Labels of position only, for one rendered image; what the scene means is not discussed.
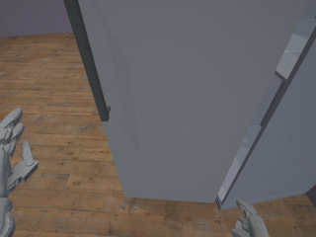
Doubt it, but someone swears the right robot hand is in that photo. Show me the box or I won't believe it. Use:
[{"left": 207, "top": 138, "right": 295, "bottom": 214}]
[{"left": 232, "top": 199, "right": 270, "bottom": 237}]

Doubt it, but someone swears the fridge door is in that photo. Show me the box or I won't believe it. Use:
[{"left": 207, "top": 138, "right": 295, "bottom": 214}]
[{"left": 62, "top": 0, "right": 308, "bottom": 203}]

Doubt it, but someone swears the handle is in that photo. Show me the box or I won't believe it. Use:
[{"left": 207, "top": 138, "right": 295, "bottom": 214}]
[{"left": 63, "top": 0, "right": 111, "bottom": 121}]

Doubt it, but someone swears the left robot forearm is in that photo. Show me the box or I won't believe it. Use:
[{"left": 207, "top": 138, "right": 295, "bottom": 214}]
[{"left": 0, "top": 197, "right": 16, "bottom": 237}]

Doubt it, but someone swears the left robot hand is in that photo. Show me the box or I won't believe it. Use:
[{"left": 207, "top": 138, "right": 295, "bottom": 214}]
[{"left": 0, "top": 107, "right": 39, "bottom": 198}]

